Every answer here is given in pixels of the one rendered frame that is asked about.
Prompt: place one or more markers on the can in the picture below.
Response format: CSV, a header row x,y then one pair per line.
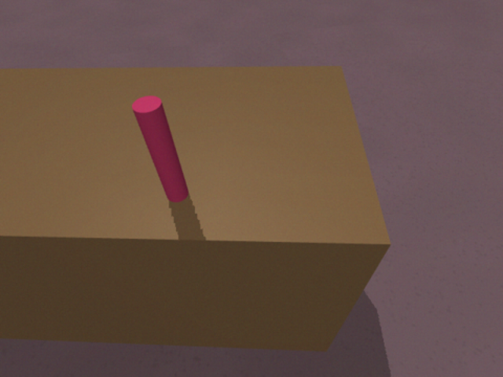
x,y
153,123

